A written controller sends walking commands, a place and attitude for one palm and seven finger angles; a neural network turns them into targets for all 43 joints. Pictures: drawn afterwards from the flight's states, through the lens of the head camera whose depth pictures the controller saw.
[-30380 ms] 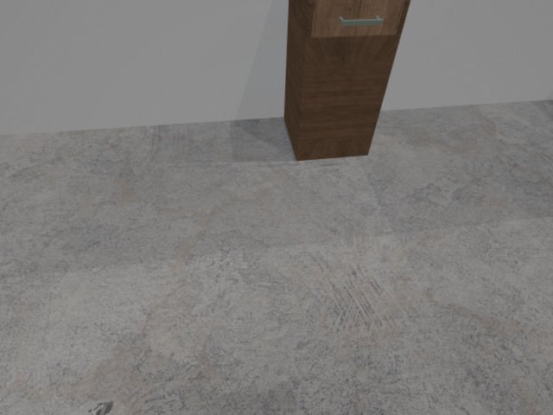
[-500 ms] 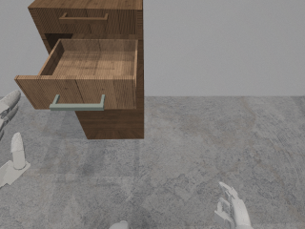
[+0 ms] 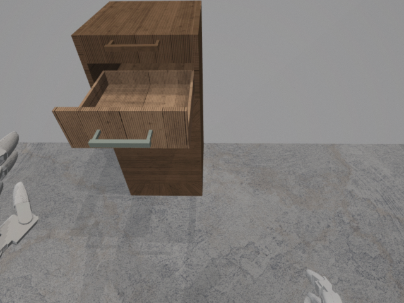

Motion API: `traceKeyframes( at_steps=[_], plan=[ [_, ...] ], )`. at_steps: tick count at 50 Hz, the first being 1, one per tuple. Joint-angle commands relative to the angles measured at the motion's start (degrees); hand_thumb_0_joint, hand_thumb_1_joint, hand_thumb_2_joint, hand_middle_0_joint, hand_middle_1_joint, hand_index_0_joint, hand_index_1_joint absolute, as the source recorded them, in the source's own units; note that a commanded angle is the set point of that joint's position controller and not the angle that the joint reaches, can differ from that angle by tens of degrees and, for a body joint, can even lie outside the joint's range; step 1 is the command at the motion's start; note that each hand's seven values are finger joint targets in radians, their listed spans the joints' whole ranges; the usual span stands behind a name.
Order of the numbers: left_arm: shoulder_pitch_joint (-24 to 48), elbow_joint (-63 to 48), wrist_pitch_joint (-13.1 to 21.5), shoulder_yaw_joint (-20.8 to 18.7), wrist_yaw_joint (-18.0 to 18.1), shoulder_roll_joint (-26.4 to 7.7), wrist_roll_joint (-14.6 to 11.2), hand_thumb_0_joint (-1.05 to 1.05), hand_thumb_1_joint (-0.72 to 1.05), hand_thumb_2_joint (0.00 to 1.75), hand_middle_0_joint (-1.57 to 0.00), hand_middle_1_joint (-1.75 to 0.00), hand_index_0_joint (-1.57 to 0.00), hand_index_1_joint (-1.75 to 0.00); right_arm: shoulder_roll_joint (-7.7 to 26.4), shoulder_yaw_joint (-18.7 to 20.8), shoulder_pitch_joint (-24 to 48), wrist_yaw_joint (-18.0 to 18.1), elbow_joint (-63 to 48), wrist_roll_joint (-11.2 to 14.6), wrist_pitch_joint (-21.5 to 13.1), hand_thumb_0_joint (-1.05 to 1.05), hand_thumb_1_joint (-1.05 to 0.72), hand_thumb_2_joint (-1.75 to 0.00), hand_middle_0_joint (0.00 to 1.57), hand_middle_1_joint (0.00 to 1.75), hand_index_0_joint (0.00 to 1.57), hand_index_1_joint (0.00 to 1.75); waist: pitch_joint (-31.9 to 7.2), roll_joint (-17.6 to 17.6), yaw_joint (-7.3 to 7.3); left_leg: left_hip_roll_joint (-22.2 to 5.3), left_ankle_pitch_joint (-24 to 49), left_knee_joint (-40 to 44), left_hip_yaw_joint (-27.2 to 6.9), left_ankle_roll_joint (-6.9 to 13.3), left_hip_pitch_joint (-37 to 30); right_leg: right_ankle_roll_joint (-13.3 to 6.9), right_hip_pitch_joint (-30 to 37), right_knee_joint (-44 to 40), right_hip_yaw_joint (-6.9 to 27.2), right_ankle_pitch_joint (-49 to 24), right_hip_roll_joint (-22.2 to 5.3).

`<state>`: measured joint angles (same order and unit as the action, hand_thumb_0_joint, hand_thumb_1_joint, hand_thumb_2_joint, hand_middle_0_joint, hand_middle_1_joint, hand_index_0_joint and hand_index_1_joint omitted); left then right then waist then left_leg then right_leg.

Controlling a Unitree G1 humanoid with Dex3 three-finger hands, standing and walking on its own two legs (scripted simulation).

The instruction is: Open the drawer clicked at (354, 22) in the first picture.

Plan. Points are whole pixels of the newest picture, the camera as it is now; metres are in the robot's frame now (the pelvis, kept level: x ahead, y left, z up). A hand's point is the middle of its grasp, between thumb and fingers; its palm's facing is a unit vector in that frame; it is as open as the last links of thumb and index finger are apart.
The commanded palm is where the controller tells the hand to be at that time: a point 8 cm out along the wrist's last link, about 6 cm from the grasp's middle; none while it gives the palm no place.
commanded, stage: stop stepping back and stand still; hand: left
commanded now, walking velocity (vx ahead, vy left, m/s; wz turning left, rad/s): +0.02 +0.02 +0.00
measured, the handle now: (122, 138) +0.56 +0.27 +0.00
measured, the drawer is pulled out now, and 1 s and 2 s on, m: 0.30 0.30 0.30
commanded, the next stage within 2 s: let the arm hang, fingers relaxed in 0.04 s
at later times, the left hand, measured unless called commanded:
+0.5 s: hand out of the picture +0.04 +0.17 -0.16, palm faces +0.07 -0.98 -0.20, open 7.0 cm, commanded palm none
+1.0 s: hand out of the picture +0.00 +0.18 -0.16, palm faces +0.06 -0.98 -0.20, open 7.4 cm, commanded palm none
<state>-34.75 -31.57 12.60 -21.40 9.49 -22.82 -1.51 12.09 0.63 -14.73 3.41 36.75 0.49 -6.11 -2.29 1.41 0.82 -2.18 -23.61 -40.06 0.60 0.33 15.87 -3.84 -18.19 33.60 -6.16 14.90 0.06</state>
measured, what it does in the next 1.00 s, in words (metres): stands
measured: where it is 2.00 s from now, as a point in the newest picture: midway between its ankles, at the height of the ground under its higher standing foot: outside the picture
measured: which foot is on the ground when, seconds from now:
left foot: down 0.00-1.00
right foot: down 0.00-1.00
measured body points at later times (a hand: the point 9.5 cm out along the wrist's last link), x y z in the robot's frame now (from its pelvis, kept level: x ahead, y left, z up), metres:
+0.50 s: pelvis -0.01 -0.02 +0.00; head +0.02 -0.01 +0.45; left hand +0.04 +0.22 -0.14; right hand +0.05 -0.26 -0.14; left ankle +0.02 +0.13 -0.73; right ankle +0.01 -0.11 -0.73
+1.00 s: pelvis -0.01 +0.00 +0.01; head +0.00 +0.00 +0.46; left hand +0.00 +0.23 -0.14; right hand -0.01 -0.21 -0.15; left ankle +0.02 +0.13 -0.73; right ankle +0.01 -0.11 -0.73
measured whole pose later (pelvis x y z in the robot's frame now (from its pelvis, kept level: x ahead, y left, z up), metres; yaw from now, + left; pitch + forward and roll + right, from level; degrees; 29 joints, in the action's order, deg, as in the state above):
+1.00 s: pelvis -0.01 +0.00 +0.01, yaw +2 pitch -2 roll +0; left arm -14.2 63.1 -0.6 -1.2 1.2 -9.2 0.4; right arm 7.2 0.6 -16.7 1.9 62.8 -1.2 0.9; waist 3.1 0.9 0.8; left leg -1.2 -10.6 -24.4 -0.6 -1.0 11.8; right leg -0.8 -10.3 24.5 2.0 12.1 1.8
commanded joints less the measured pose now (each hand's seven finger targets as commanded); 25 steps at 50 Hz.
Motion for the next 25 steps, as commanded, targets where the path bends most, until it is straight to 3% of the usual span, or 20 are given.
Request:
traceKeyframes(
  at_steps=[1, 2, 4, 5, 6, 7, 8, 9, 10, 12, 13, 14, 15, 16, 17, 18, 19, 21, 24, 25],
  plan=[
    [3.2, -4.7, 1.4, -4.0, 0.4, -6.4, -0.2, 0.00, 0.90, 0.90, -0.20, -0.30, -0.20, -0.30, 6.7, 2.2, 6.4, -0.4, -8.5, 0.1, -0.8, 0.00, -0.90, -0.90, 0.20, 0.30, 0.20, 0.30, 3.4, -11.9, 0.68, -0.5, -2.0, -7.1, -0.9, 1.3, 9.5, -5.2, 1.3, -20.5, 23.8, 11.8, -17.0],
    [4.0, -6.3, 1.5, -3.5, 0.5, -6.2, 0.0, 0.00, 0.90, 0.90, -0.20, -0.30, -0.20, -0.30, 5.9, 1.6, 6.8, -0.4, -9.0, 0.0, -0.7, 0.00, -0.90, -0.90, 0.20, 0.30, 0.20, 0.30, 2.2, -12.5, 0.79, -0.8, -0.7, -0.5, -0.1, 1.6, 5.3, -4.4, 0.2, -19.0, 18.9, 9.1, -15.8],
    [3.7, -9.1, 1.5, -3.1, 0.8, -6.0, 0.0, 0.00, 0.90, 0.90, -0.20, -0.30, -0.20, -0.30, 5.5, 0.8, 6.8, 0.1, -9.2, -0.3, -0.9, 0.00, -0.90, -0.90, 0.20, 0.30, 0.20, 0.30, 1.0, -7.8, 1.11, 0.3, 5.0, 12.5, 1.8, 1.5, -3.8, -1.4, -3.0, -16.0, 12.6, 12.0, -11.4],
    [4.2, -12.2, 1.6, -3.1, 1.0, -6.6, -0.1, 0.00, 0.90, 0.90, -0.20, -0.30, -0.20, -0.30, 6.0, 0.8, 7.0, 0.3, -9.7, -0.6, -1.2, 0.00, -0.90, -0.90, 0.20, 0.30, 0.20, 0.30, 1.7, -1.3, 0.98, -0.5, 4.3, 17.7, -0.7, 1.7, -5.0, 0.2, -3.6, -11.6, 10.6, 12.4, -8.5],
    [4.4, -16.3, 2.1, -4.0, 1.3, -7.8, -0.1, 0.00, 0.90, 0.90, -0.20, -0.30, -0.20, -0.30, 7.4, 1.3, 7.8, 0.7, -10.4, -1.2, -1.5, 0.00, -0.90, -0.90, 0.20, 0.30, 0.20, 0.30, 1.9, 7.8, 0.36, -6.4, -1.1, 23.5, -9.8, 3.7, -5.1, 2.1, -5.3, -4.3, 8.6, 10.8, -4.4],
    [9.9, 35.0, -8.1, 16.6, -6.9, 6.2, 5.0, 0.00, 0.90, 0.90, -0.20, -0.30, -0.20, -0.30, 14.8, 4.2, 3.6, -5.2, 5.0, -2.4, -2.3, 0.00, -0.90, -0.90, 0.20, 0.30, 0.20, 0.30, 9.0, 15.5, 4.64, -12.8, 9.6, 20.2, -20.5, 7.6, 3.8, 4.3, -16.0, 14.8, 2.9, 7.0, -1.6],
    [9.1, 35.5, -12.6, 14.7, -8.0, 6.1, 3.8, 0.00, 0.90, 0.90, -0.20, -0.30, -0.20, -0.30, 11.4, 3.6, 1.2, -4.6, 2.2, -2.3, 1.3, 0.00, -0.90, -0.90, 0.20, 0.30, 0.20, 0.30, 4.8, 9.8, 3.16, -14.7, 14.2, 21.8, -21.8, 10.7, 5.1, 4.2, -12.7, 20.9, 8.1, 13.3, -1.5],
    [8.8, 34.6, -13.9, 15.1, -8.4, 6.1, 4.2, 0.00, 0.90, 0.90, -0.20, -0.30, -0.20, -0.30, 10.1, 3.1, 2.6, -4.1, 0.9, -2.4, 2.0, 0.00, -0.90, -0.90, 0.20, 0.30, 0.20, 0.30, 2.9, 9.1, 2.79, -14.0, 12.9, 21.1, -19.1, 10.1, 7.2, 4.3, -10.8, 23.9, 9.0, 14.6, -1.4],
    [11.1, 36.4, -13.7, 16.0, -8.6, 6.8, 4.0, 0.00, 0.90, 0.90, -0.20, -0.30, -0.20, -0.30, 8.9, 2.5, 3.6, -3.8, 0.3, -2.9, 1.9, 0.00, -0.90, -0.90, 0.20, 0.30, 0.20, 0.30, 0.6, 4.7, 1.88, -12.4, 18.1, 18.9, -17.6, 9.8, 7.0, 4.3, -10.0, 24.0, 8.9, 15.4, -1.1],
    [14.0, 42.6, -13.0, 17.2, -8.8, 6.5, 3.6, 0.00, 0.90, 0.90, -0.20, -0.30, -0.20, -0.30, 9.2, 1.8, 4.2, -3.3, 0.2, -3.4, 2.4, 0.00, -0.90, -0.90, 0.20, 0.30, 0.20, 0.30, -1.9, -3.3, 0.11, -10.8, 37.9, 14.0, -12.6, 9.0, 0.1, 4.6, -7.4, 16.1, 7.5, 14.6, -0.8],
    [14.1, 46.2, -12.8, 17.4, -8.8, 5.9, 3.5, 0.00, 0.90, 0.90, -0.20, -0.30, -0.20, -0.30, 10.4, 1.7, 4.4, -3.2, 0.8, -3.1, 3.0, 0.00, -0.90, -0.90, 0.20, 0.30, 0.20, 0.30, -3.8, -3.7, -1.03, -9.2, 42.4, 11.8, -9.8, 7.3, -2.6, 4.4, -3.3, 8.6, 6.2, 9.5, -0.3],
    [13.1, 50.3, -12.4, 17.0, -8.8, 4.2, 3.5, 0.00, 0.90, 0.90, -0.20, -0.30, -0.20, -0.30, 10.5, 1.7, 4.8, -3.0, 1.4, -2.5, 3.5, 0.00, -0.90, -0.90, 0.20, 0.30, 0.20, 0.30, -5.7, -4.9, -2.22, -6.4, 40.2, 8.6, -7.2, 4.9, -3.2, 4.3, 3.4, -0.4, 6.7, -3.2, -0.6],
    [11.8, 54.6, -12.3, 16.3, -8.4, 0.9, 3.6, 0.00, 0.90, 0.90, -0.20, -0.30, -0.20, -0.30, 8.8, 1.8, 4.6, -2.9, 1.8, -1.6, 4.0, 0.00, -0.90, -0.90, 0.20, 0.30, 0.20, 0.30, -6.5, -9.2, -2.55, -0.9, 27.7, 4.6, -3.2, 1.9, 1.1, 2.8, 9.9, -4.7, 14.3, -19.7, -4.0],
    [12.2, 58.0, -12.3, 16.0, -8.3, -2.4, 3.6, 0.00, 0.90, 0.90, -0.20, -0.30, -0.20, -0.30, 6.5, 1.4, 3.4, -3.1, 2.0, -1.1, 4.6, 0.00, -0.90, -0.90, 0.20, 0.30, 0.20, 0.30, -4.9, -10.6, -1.73, 2.7, 10.8, 2.7, -1.1, -0.2, 5.5, -0.2, 10.4, -8.4, 22.2, -26.3, -11.5],
    [14.2, 61.2, -12.1, 16.6, -8.7, -3.6, 3.3, 0.00, 0.90, 0.90, -0.20, -0.30, -0.20, -0.30, 5.5, 1.3, 1.6, -3.3, 3.3, -1.0, 5.2, 0.00, -0.90, -0.90, 0.20, 0.30, 0.20, 0.30, -2.1, -5.8, -0.21, 3.2, 0.6, 2.9, 0.1, -0.7, 3.6, -3.3, 6.0, -10.7, 23.9, -21.0, -15.9],
    [16.3, 63.7, -12.2, 17.0, -8.9, -3.2, 3.0, 0.00, 0.90, 0.90, -0.20, -0.30, -0.20, -0.30, 4.6, 1.3, 1.5, -3.5, 4.5, -1.2, 5.8, 0.00, -0.90, -0.90, 0.20, 0.30, 0.20, 0.30, 0.0, -1.2, 0.61, 3.2, 2.1, 4.1, 0.1, -0.6, 0.6, -3.6, 2.4, -10.9, 22.4, -16.0, -13.9],
    [18.6, 66.4, -12.1, 17.3, -8.6, -1.7, 2.8, 0.00, 0.90, 0.90, -0.20, -0.30, -0.20, -0.30, 4.6, 1.3, 1.5, -3.1, 6.1, -1.5, 6.4, 0.00, -0.90, -0.90, 0.20, 0.30, 0.20, 0.30, 0.4, -7.9, 0.94, 2.3, 7.0, 4.4, -0.6, -0.4, -0.6, -2.4, 1.3, -11.5, 21.1, -12.1, -10.1],
    [19.6, 71.4, -12.0, 17.9, -8.3, 0.0, 2.4, 0.00, 0.90, 0.90, -0.20, -0.30, -0.20, -0.30, 4.7, 1.3, 0.4, -2.8, 8.6, -1.3, 6.5, 0.00, -0.90, -0.90, 0.20, 0.30, 0.20, 0.30, 1.7, -8.9, 0.85, 1.4, 14.3, 7.1, -2.2, -0.2, -2.5, -0.9, 2.7, -11.8, 17.7, -14.7, -7.6],
    [18.2, 76.6, -12.2, 17.5, -8.1, 3.7, 2.3, 0.00, 0.90, 0.90, -0.20, -0.30, -0.20, -0.30, 3.8, 1.2, -0.3, -2.2, 12.4, -1.6, 6.4, 0.00, -0.90, -0.90, 0.20, 0.30, 0.20, 0.30, 1.5, 6.1, 0.35, -0.9, 17.1, 12.0, -3.9, 0.3, -6.0, 0.0, 2.1, -12.1, 15.5, -6.2, -5.0],
    [18.0, 78.4, -12.3, 17.7, -8.1, 3.6, 2.1, 0.00, 0.90, 0.90, -0.20, -0.30, -0.20, -0.30, 3.7, 1.1, -0.5, -2.1, 13.3, -1.6, 6.4, 0.00, -0.90, -0.90, 0.20, 0.30, 0.20, 0.30, 1.6, 7.4, -0.01, -1.6, 16.0, 13.4, -4.5, 0.6, -5.0, 0.2, 3.5, -12.2, 14.6, -4.6, -4.2]
  ],
)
